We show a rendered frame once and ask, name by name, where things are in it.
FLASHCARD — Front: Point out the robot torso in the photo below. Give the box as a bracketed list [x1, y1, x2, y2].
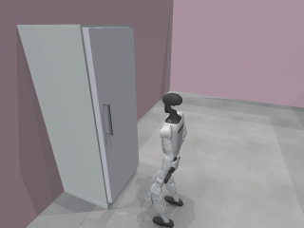
[161, 117, 184, 174]

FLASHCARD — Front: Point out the right robot upper arm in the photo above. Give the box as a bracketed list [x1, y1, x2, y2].
[177, 112, 187, 138]

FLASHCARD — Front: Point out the robot left forearm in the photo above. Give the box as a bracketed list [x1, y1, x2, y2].
[155, 156, 171, 186]

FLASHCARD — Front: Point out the fridge door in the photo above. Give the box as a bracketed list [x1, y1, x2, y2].
[83, 28, 139, 203]

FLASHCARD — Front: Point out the left robot upper arm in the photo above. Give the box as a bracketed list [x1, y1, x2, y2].
[160, 124, 175, 163]

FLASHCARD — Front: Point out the handle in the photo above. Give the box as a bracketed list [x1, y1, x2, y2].
[104, 104, 113, 136]

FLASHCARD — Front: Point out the robot left thigh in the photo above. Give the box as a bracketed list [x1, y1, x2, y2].
[150, 168, 172, 202]

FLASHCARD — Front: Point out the robot left hand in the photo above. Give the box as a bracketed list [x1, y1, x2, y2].
[148, 183, 162, 202]

